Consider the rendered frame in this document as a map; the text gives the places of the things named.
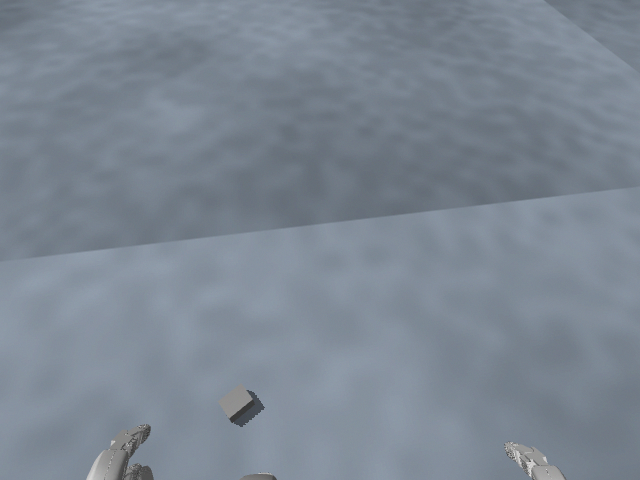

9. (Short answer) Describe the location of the right robot hand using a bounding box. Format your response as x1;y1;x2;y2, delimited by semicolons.
504;442;567;480

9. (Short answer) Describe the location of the left robot hand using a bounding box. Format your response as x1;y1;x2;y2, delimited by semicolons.
86;424;154;480

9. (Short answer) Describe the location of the small box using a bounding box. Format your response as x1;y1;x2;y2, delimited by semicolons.
218;383;255;423

